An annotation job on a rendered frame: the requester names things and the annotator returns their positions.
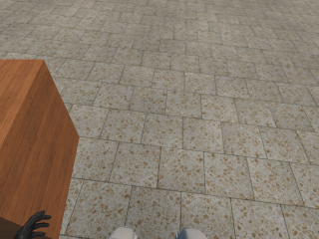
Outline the robot right thigh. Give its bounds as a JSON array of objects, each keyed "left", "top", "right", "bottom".
[{"left": 174, "top": 228, "right": 207, "bottom": 239}]

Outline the robot thigh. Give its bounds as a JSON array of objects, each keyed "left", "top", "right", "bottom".
[
  {"left": 174, "top": 228, "right": 207, "bottom": 239},
  {"left": 108, "top": 227, "right": 138, "bottom": 239}
]

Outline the robot left thigh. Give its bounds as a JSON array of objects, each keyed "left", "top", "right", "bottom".
[{"left": 108, "top": 227, "right": 138, "bottom": 239}]

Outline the left robot hand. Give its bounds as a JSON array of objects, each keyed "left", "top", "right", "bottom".
[{"left": 13, "top": 210, "right": 52, "bottom": 239}]

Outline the pedestal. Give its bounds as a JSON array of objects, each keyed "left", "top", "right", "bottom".
[{"left": 0, "top": 59, "right": 80, "bottom": 239}]

